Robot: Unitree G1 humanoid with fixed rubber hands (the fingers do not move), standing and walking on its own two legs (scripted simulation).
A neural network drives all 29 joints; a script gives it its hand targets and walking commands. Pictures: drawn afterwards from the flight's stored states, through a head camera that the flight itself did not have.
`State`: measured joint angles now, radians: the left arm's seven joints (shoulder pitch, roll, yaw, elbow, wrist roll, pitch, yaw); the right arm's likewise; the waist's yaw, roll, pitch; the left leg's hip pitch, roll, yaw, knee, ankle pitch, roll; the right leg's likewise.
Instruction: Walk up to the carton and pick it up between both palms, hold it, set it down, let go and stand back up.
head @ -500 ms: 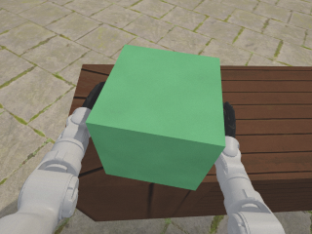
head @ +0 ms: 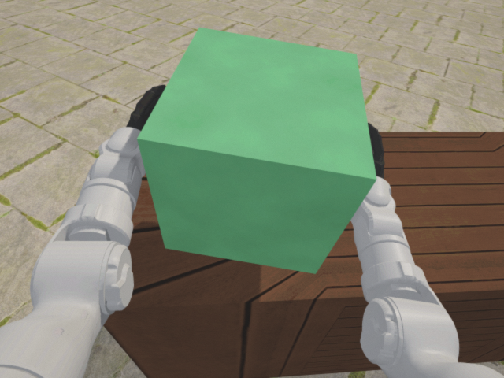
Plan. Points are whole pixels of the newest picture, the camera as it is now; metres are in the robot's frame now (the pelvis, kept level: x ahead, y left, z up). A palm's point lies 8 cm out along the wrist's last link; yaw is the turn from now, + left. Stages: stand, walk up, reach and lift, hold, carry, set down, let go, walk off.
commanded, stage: reach and lift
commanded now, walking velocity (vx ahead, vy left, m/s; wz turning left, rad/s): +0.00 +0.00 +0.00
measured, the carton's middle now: (258, 153) +0.45 -0.05 +0.13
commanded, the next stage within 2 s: hold in 1.98 s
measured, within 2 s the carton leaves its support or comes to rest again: neither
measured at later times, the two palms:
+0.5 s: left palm (137, 157) +0.41 +0.14 +0.16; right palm (369, 170) +0.37 -0.22 +0.15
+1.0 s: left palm (127, 168) +0.37 +0.15 +0.18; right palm (374, 165) +0.37 -0.22 +0.17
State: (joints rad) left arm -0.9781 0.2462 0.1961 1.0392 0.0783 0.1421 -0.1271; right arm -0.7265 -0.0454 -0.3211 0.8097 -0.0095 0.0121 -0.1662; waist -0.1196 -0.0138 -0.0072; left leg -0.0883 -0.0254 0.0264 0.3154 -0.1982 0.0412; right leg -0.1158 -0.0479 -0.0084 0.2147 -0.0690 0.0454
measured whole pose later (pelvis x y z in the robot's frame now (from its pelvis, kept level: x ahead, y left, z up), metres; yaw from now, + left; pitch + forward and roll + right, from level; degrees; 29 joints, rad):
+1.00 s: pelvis -0.01 -0.03 +0.00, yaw +2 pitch -3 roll -1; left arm -0.64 0.10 0.24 0.35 0.10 0.56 -0.01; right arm -0.65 -0.18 -0.09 0.62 0.21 0.27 -0.12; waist -0.06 -0.03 -0.05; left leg -0.10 0.01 -0.02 0.33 -0.18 0.00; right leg -0.13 -0.01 -0.04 0.25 -0.08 0.01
